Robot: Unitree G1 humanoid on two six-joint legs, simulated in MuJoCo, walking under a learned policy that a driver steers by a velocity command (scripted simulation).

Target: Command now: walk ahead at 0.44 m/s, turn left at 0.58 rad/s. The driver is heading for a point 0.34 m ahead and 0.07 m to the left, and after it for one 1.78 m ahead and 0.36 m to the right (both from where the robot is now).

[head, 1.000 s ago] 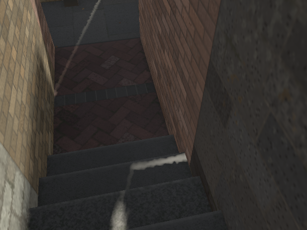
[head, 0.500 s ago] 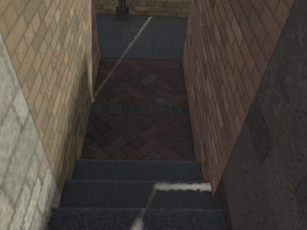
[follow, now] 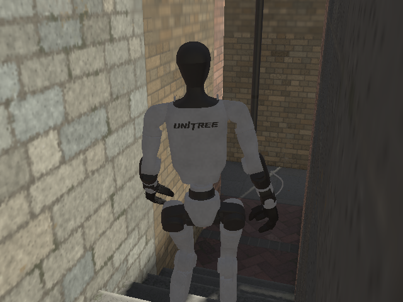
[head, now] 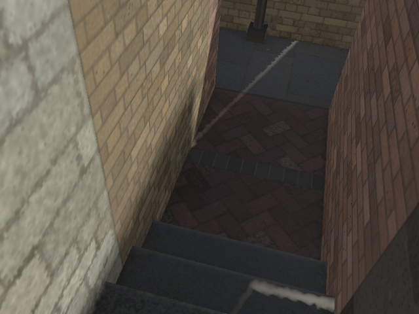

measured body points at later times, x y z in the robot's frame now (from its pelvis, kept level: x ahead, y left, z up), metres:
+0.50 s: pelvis +0.25 +0.01 -0.16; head +0.28 +0.01 +0.29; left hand +0.13 +0.28 -0.27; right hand +0.44 -0.20 -0.28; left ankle +0.27 +0.09 -0.88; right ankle +0.09 -0.15 -0.62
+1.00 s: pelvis +0.52 -0.08 -0.32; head +0.55 -0.09 +0.12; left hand +0.56 +0.19 -0.46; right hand +0.64 -0.35 -0.45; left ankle +0.41 +0.07 -0.78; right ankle +0.53 -0.14 -1.04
